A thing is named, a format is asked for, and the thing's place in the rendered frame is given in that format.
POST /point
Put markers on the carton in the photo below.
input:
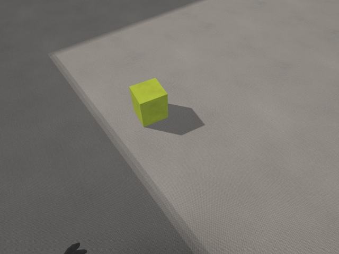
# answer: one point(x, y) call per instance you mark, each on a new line
point(150, 101)

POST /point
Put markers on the robot left hand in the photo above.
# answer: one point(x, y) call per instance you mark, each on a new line
point(73, 249)

